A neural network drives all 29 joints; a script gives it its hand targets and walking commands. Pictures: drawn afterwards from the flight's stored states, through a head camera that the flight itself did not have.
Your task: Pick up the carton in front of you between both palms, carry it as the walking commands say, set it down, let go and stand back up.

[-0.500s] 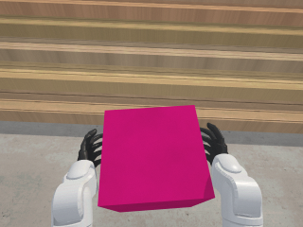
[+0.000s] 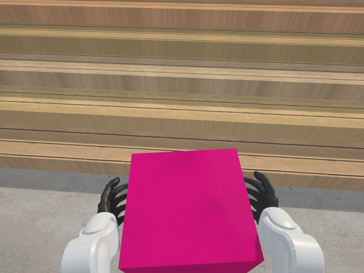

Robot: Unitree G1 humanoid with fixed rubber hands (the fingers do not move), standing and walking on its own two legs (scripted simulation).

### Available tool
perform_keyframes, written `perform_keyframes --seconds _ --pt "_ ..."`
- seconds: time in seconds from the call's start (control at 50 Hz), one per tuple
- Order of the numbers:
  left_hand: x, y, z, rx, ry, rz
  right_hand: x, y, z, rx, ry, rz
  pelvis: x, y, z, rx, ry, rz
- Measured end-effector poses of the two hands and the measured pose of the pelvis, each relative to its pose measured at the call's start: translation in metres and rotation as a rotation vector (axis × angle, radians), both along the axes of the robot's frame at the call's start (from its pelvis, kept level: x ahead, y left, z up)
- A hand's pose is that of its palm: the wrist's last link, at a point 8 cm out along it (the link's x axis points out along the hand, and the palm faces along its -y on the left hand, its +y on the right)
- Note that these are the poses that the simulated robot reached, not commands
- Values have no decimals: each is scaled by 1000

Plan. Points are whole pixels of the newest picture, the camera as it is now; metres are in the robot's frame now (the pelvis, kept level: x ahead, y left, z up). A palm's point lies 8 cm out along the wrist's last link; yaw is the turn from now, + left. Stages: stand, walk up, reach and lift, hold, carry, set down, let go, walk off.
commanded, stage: carry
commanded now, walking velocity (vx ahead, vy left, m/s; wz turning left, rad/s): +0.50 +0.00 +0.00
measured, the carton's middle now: (187, 222) +0.23 +0.01 +0.01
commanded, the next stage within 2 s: none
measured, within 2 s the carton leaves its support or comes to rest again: neither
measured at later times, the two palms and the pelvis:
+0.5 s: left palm (126, 87) +0.59 +0.19 +0.11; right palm (232, 87) +0.56 -0.11 +0.14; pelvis +0.32 +0.06 +0.00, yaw -5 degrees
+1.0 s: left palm (148, 46) +0.94 +0.17 +0.08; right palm (223, 44) +0.94 -0.13 +0.09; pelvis +0.58 +0.02 -0.01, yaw -2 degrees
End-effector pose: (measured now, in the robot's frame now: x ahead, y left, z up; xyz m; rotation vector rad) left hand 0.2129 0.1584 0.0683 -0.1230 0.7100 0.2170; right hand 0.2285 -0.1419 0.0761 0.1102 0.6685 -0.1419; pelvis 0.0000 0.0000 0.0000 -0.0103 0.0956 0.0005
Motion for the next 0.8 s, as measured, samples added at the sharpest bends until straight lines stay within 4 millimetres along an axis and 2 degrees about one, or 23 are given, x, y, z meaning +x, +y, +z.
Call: perform_keyframes --seconds 0.08,0.18,0.26,0.3,0.34,0.42,0.5,0.58,0.66,0.72,0.8 --pt "43 4 17 16 -33 19 50 4 16 -11 -40 35 47 -1 10 14 -2 -3" --pt "118 8 32 17 -109 -15 115 8 33 -22 -115 6 113 9 8 8 -15 -9" --pt "186 18 31 -6 -164 -45 173 17 38 -38 -168 -27 176 24 -6 -5 -39 -25" --pt "223 24 26 -15 -196 -62 204 24 37 -50 -200 -43 208 33 -19 -4 -55 -45" --pt "258 28 21 -30 -186 -82 232 28 35 -69 -188 -60 234 41 -22 10 -57 -56" --pt "316 28 26 -43 -130 -126 276 29 39 -74 -126 -108 275 52 -9 -5 -46 -77" --pt "374 31 44 -26 -150 -124 329 30 59 -79 -145 -129 319 58 4 -15 -36 -78" --pt "438 36 58 -27 -179 -74 397 32 76 -76 -179 -129 364 57 10 -16 -28 -66" --pt "506 38 63 -24 -184 -39 472 32 82 -75 -185 -124 414 51 9 -11 -23 -49" --pt "559 37 60 -19 -182 -10 530 29 78 -70 -184 -112 454 43 3 -8 -24 -42" --pt "629 29 49 -2 -184 25 608 20 59 -54 -184 -97 510 28 -16 4 -41 -29"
